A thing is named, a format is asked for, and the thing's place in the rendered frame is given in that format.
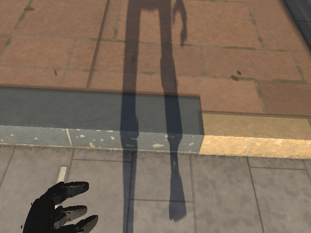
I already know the left robot hand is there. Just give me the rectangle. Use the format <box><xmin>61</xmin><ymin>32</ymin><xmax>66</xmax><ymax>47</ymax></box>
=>
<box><xmin>20</xmin><ymin>182</ymin><xmax>98</xmax><ymax>233</ymax></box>

